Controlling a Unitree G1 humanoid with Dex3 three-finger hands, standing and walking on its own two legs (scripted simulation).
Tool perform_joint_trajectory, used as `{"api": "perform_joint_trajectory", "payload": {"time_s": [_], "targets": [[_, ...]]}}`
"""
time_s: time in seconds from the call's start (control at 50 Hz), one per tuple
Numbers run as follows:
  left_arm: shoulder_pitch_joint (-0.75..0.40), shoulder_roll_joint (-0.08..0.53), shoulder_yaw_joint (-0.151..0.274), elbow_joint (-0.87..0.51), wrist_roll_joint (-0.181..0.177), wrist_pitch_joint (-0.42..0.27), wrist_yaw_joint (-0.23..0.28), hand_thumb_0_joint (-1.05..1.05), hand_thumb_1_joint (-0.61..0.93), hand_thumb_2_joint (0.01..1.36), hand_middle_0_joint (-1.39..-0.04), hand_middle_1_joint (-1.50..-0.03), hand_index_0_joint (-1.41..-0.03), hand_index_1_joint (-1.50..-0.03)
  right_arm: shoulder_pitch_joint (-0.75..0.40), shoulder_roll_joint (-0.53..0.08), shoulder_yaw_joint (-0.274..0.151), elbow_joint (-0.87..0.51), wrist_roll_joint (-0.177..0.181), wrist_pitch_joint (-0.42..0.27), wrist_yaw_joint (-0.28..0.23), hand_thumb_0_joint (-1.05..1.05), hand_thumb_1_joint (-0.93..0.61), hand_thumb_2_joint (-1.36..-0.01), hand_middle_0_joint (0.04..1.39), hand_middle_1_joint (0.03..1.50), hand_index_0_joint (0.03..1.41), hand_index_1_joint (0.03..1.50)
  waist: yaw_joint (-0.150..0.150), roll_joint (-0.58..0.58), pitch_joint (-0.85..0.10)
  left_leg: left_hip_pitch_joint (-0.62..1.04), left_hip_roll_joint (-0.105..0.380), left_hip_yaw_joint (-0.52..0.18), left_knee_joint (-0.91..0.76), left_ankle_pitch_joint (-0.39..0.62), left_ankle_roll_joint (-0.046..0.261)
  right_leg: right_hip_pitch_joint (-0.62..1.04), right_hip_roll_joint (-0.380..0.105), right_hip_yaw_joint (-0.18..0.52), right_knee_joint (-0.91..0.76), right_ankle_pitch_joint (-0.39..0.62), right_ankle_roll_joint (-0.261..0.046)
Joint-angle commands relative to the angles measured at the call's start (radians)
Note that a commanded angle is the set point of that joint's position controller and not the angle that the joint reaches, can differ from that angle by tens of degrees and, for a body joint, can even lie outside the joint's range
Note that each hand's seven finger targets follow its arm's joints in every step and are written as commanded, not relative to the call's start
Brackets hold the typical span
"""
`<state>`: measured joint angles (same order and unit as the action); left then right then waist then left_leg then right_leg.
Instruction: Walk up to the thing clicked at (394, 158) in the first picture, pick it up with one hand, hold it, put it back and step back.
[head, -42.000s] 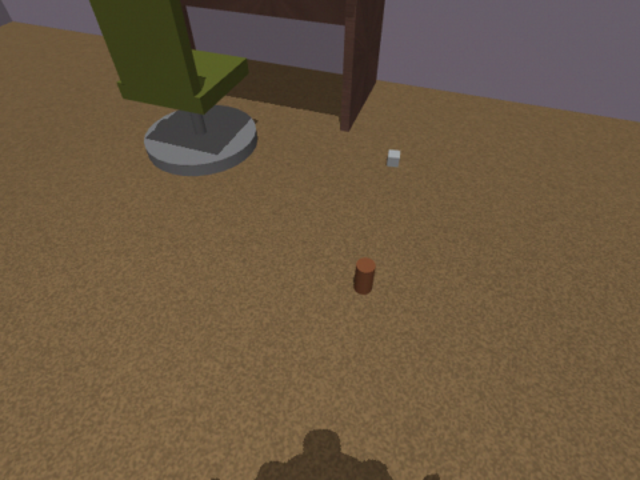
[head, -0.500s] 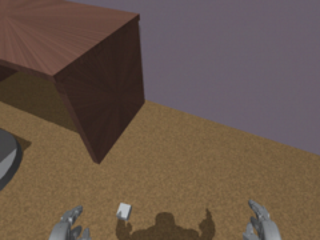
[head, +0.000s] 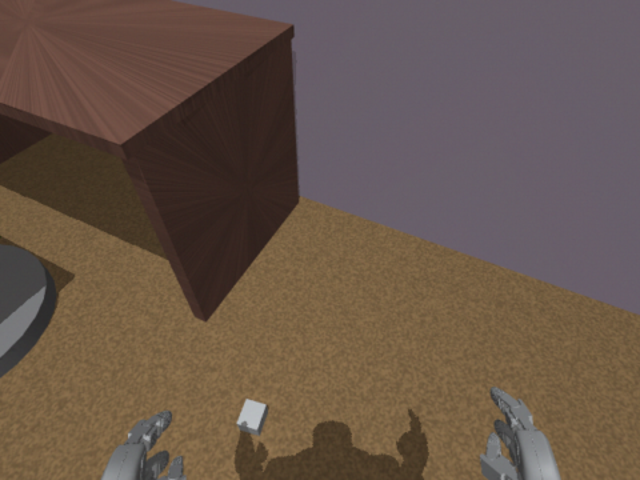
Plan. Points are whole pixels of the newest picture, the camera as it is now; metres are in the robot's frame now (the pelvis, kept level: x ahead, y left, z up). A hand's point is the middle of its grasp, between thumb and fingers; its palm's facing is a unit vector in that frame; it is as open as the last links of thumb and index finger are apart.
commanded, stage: home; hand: left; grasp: from above
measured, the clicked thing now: (252, 417) +0.43 +0.19 -0.69
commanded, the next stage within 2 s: stand in 1.50 s
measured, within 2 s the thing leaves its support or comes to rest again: neither
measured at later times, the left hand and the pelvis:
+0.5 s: hand out of the picture +0.16 +0.18 -0.05, palm faces +0.04 -0.98 -0.20, open 7.5 cm; pelvis -0.01 +0.00 +0.00, yaw +0 degrees
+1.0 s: hand out of the picture +0.17 +0.18 -0.05, palm faces +0.04 -0.98 -0.20, open 7.4 cm; pelvis +0.00 +0.00 +0.00, yaw +0 degrees
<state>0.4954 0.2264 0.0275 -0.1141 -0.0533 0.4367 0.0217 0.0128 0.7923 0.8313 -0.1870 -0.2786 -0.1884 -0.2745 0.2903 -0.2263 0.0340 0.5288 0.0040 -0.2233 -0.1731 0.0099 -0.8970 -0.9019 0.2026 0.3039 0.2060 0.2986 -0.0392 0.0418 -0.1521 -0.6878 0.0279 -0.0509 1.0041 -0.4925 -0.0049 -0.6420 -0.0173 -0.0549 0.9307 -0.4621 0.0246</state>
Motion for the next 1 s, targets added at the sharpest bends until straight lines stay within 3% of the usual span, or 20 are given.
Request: {"api": "perform_joint_trajectory", "payload": {"time_s": [0.0, 0.14, 0.22, 0.24, 0.26, 0.32, 0.6, 0.68, 0.86, 0.98], "targets": [[-0.023, 0.098, 0.063, -0.189, 0.002, -0.05, 0.008, 0.0, 0.826, 0.857, -0.192, -0.286, -0.192, -0.286, -0.068, -0.121, -0.056, -0.156, 0.002, -0.059, -0.018, 0.0, -0.899, -0.9, 0.2, 0.3, 0.2, 0.3, -0.001, -0.015, -0.09, 0.092, -0.027, 0.008, -0.164, 0.229, 0.02, 0.062, 0.035, -0.019, -0.141, 0.193, -0.022], [-0.01, 0.103, 0.069, -0.184, 0.003, -0.051, 0.006, 0.0, 0.873, 0.884, -0.197, -0.294, -0.197, -0.294, -0.063, -0.123, -0.061, -0.154, 0.002, -0.062, -0.02, 0.0, -0.899, -0.9, 0.2, 0.3, 0.2, 0.3, 0.002, 0.003, -0.097, 0.093, -0.025, 0.007, -0.165, 0.232, 0.016, 0.053, 0.036, -0.02, -0.134, 0.189, -0.024], [-0.026, 0.101, 0.059, -0.196, 0.002, -0.048, 0.005, 0.0, 0.881, 0.888, -0.198, -0.295, -0.198, -0.295, -0.069, -0.123, -0.058, -0.155, 0.004, -0.064, -0.019, 0.0, -0.899, -0.9, 0.2, 0.3, 0.2, 0.3, 0.004, 0.018, -0.079, 0.093, -0.021, 0.003, -0.177, 0.203, 0.013, 0.036, 0.038, -0.022, -0.134, 0.161, -0.025], [-0.024, 0.097, 0.062, -0.178, 0.002, -0.046, 0.005, 0.0, 0.885, 0.891, -0.198, -0.296, -0.198, -0.296, -0.062, -0.127, -0.062, -0.154, 0.002, -0.066, -0.02, 0.0, -0.899, -0.9, 0.2, 0.3, 0.2, 0.3, -0.007, 0.012, -0.08, 0.098, -0.017, -0.002, -0.18, 0.2, 0.012, 0.036, 0.04, -0.023, -0.128, 0.157, -0.026], [-0.018, 0.099, 0.064, -0.19, 0.004, -0.046, 0.006, 0.0, 0.889, 0.893, -0.199, -0.297, -0.199, -0.297, -0.065, -0.123, -0.059, -0.155, 0.003, -0.067, -0.019, 0.0, -0.899, -0.9, 0.2, 0.3, 0.2, 0.3, 0.006, 0.016, -0.077, 0.093, -0.016, -0.002, -0.184, 0.193, 0.011, 0.032, 0.04, -0.025, -0.128, 0.149, -0.026], [-0.019, 0.103, 0.067, -0.189, 0.003, -0.044, 0.006, 0.0, 0.899, 0.899, -0.2, -0.299, -0.2, -0.299, -0.069, -0.125, -0.058, -0.157, 0.004, -0.067, -0.019, 0.0, -0.9, -0.9, 0.2, 0.3, 0.2, 0.3, 0.002, 0.009, -0.065, 0.082, -0.017, -0.005, -0.189, 0.155, 0.014, 0.03, 0.039, -0.023, -0.135, 0.122, -0.024], [-0.033, 0.1, 0.059, -0.198, 0.004, -0.042, 0.003, 0.0, 0.9, 0.9, -0.2, -0.299, -0.2, -0.299, -0.062, -0.125, -0.059, -0.153, 0.003, -0.075, -0.022, 0.0, -0.9, -0.9, 0.2, 0.3, 0.2, 0.3, -0.007, 0.018, -0.074, 0.088, -0.016, -0.002, -0.179, 0.168, 0.013, 0.026, 0.038, -0.018, -0.128, 0.133, -0.024], [-0.017, 0.105, 0.067, -0.196, 0.003, -0.04, 0.006, 0.0, 0.9, 0.9, -0.2, -0.299, -0.2, -0.299, -0.064, -0.119, -0.057, -0.152, 0.003, -0.075, -0.024, 0.0, -0.9, -0.9, 0.2, 0.3, 0.2, 0.3, 0.0, -0.002, -0.094, 0.087, -0.022, 0.008, -0.16, 0.211, 0.015, 0.043, 0.035, -0.015, -0.131, 0.171, -0.023], [-0.021, 0.1, 0.063, -0.206, 0.004, -0.043, 0.005, 0.0, 0.9, 0.9, -0.2, -0.299, -0.2, -0.299, -0.069, -0.118, -0.058, -0.152, 0.002, -0.073, -0.023, 0.0, -0.9, -0.9, 0.2, 0.3, 0.2, 0.3, 0.003, -0.007, -0.086, 0.076, -0.021, 0.005, -0.159, 0.2, 0.015, 0.045, 0.035, -0.017, -0.132, 0.163, -0.022], [-0.005, 0.103, 0.063, -0.197, 0.003, -0.043, 0.004, 0.0, 0.9, 0.9, -0.2, -0.299, -0.2, -0.299, -0.054, -0.124, -0.063, -0.148, 0.002, -0.071, -0.022, 0.0, -0.9, -0.9, 0.2, 0.3, 0.2, 0.3, -0.006, -0.009, -0.114, 0.106, -0.019, 0.006, -0.145, 0.285, 0.014, 0.061, 0.036, -0.016, -0.116, 0.237, -0.023]]}}
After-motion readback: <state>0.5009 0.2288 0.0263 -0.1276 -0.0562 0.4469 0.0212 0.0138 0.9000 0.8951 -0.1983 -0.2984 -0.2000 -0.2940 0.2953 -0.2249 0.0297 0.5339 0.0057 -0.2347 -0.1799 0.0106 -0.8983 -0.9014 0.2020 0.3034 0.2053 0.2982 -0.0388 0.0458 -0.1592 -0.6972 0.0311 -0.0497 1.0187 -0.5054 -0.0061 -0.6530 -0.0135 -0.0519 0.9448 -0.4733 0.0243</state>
